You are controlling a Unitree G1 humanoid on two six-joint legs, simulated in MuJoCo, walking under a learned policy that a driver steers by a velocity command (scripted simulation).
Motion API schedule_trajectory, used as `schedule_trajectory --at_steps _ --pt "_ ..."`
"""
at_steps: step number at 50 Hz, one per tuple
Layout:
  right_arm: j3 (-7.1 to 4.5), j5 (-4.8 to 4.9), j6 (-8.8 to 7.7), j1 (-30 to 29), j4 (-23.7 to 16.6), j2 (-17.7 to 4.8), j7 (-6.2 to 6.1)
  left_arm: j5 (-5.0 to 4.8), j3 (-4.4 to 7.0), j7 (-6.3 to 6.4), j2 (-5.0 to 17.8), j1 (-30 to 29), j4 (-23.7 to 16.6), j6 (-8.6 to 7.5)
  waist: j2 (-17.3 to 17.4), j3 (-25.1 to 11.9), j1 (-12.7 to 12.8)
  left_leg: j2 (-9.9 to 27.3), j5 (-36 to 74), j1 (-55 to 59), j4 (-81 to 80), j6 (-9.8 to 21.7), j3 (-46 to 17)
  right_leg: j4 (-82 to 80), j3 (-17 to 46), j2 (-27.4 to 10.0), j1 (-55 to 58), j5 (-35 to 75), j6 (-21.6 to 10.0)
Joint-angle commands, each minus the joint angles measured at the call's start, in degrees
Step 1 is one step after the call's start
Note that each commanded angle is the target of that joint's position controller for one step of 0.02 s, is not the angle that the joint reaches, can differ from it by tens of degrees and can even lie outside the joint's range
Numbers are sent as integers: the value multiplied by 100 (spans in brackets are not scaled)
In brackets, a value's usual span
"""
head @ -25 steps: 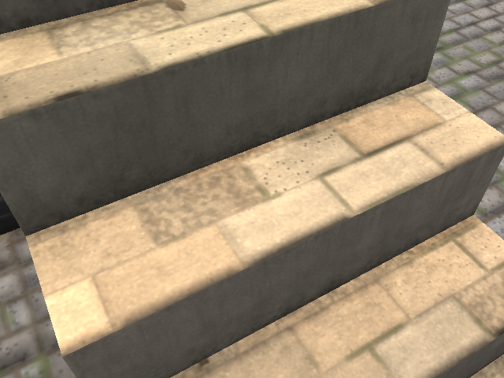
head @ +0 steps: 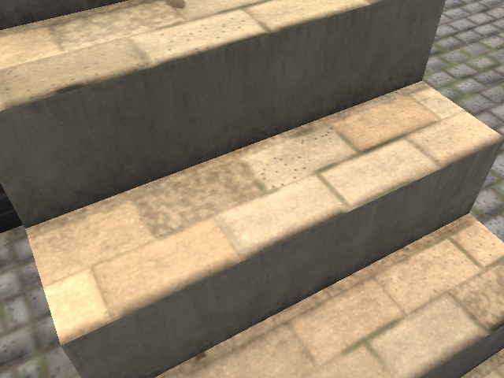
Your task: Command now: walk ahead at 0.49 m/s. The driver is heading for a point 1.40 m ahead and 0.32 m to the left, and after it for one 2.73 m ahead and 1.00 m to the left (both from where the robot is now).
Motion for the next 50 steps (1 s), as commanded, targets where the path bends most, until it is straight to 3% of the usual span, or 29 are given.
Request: schedule_trajectory --at_steps 1,9,14,17,27,29,31,50 --pt "-97 25 -125 -524 -632 -489 -95 -26 177 16 842 -673 -545 -183 105 -104 -63 -114 1131 918 -408 684 -346 -324 248 -120 -713 4665 -594" --pt "-111 -101 -146 -228 -500 -530 -54 85 210 43 942 -402 -374 -110 250 -207 1 2 1674 1023 -240 664 -293 -104 135 -46 -570 4433 -532" --pt "-150 -70 -172 -277 -500 -571 -3 89 230 38 952 -324 -382 -64 394 -293 115 13 1689 943 -22 640 -176 26 105 -60 -598 4822 -517" --pt "-176 -98 -121 -150 -486 -583 0 80 254 60 1027 -399 -363 -60 123 -299 -24 -75 1080 877 -97 647 -90 155 39 -39 -591 4779 -576" --pt "-215 -76 -85 -164 -503 -657 34 74 261 77 1030 -281 -399 7 209 -145 16 -95 885 599 -51 636 -149 85 -33 -60 -629 4271 -607" --pt "-208 -111 -88 -112 -519 -635 43 62 295 102 1122 -209 -403 22 95 -336 -15 -134 818 641 24 630 -90 230 -77 -48 -543 4525 -609" --pt "-227 -78 -82 -154 -512 -672 40 66 277 92 1057 -203 -406 12 166 -232 14 -123 829 620 -8 636 -124 169 -49 -67 -611 4375 -613" --pt "-268 -72 -83 -213 -470 -687 76 39 299 59 1053 -66 -381 -2 183 -287 27 -131 930 651 21 656 -96 227 -113 -7 -674 4249 -650"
